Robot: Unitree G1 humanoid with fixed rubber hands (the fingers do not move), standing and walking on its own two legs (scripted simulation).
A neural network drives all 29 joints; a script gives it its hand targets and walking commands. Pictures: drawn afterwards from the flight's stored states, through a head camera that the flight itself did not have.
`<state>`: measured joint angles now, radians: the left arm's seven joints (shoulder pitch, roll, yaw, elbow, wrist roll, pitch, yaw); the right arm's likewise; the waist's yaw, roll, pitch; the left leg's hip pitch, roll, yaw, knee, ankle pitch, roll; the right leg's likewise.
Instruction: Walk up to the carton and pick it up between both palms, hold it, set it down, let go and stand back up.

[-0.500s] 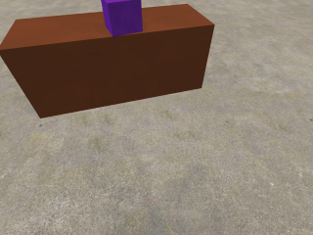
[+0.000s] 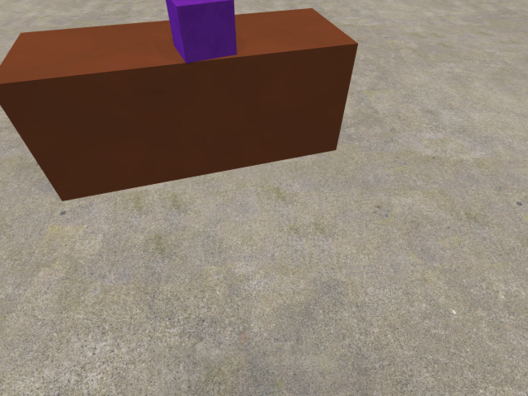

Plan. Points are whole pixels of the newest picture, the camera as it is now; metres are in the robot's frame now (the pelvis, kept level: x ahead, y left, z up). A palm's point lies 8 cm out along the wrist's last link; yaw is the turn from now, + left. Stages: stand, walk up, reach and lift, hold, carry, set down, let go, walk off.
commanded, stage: walk up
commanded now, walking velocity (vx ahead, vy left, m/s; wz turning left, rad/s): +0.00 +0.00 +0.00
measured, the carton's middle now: (201, 24) +1.59 +0.26 -0.01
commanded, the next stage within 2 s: none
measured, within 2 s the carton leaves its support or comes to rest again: neither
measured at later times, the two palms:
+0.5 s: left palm out of the picture +0.09 +0.31 -0.16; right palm out of the picture +0.04 -0.17 -0.14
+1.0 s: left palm (133, 279) +0.41 +0.28 -0.14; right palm (367, 293) +0.38 -0.21 -0.15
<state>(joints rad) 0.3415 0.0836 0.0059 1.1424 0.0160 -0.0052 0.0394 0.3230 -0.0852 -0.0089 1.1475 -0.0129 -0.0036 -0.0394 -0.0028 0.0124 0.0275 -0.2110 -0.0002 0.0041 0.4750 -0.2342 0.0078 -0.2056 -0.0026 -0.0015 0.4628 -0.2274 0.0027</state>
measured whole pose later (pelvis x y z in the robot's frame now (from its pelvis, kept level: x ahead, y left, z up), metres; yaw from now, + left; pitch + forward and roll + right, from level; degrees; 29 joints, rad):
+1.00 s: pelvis +0.39 +0.03 -0.01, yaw +4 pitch +0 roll +1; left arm 0.21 0.19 0.07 1.02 0.03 -0.09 0.00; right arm 0.35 -0.20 -0.07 1.08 -0.01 -0.07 0.00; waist 0.03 0.02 0.12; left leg -0.35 0.06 0.03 1.36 -0.35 0.01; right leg -0.35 -0.05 -0.17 0.61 -0.28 -0.05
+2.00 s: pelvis +0.97 +0.12 -0.03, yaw +3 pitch +0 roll +0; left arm 0.07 0.14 0.04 0.94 0.03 -0.07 -0.04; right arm 0.46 -0.13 -0.03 1.12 -0.02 -0.09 -0.02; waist -0.06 0.04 0.08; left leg 0.14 0.12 0.19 0.44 -0.53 -0.08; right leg -0.51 -0.07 -0.17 0.61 -0.09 -0.03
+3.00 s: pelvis +1.13 +0.19 +0.00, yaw +5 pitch -2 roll +0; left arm 0.30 0.14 0.00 1.13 0.02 0.01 0.04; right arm 0.21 -0.17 -0.02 1.09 0.00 0.01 -0.03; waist -0.01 0.07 0.03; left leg -0.29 0.01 0.12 0.42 -0.10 0.05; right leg -0.13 0.00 -0.05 0.48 -0.31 -0.02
